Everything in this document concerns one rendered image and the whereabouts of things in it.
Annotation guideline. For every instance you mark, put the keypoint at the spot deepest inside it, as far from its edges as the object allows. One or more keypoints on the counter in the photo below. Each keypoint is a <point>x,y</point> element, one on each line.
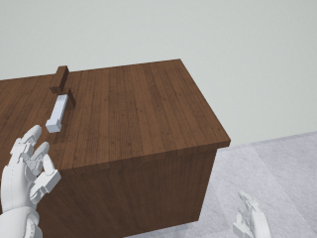
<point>135,150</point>

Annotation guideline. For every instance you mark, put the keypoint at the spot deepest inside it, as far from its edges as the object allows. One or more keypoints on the robot left hand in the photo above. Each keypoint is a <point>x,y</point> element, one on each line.
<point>21,173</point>

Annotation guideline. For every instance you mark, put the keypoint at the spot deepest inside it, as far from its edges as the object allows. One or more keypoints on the robot left forearm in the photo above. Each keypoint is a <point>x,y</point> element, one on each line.
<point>20,222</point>

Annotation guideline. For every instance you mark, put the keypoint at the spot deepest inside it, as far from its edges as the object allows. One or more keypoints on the tap lever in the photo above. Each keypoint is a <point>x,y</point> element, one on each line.
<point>53,124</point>

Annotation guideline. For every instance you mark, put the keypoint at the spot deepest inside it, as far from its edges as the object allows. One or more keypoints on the robot right hand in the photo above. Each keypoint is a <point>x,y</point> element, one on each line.
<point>256,225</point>

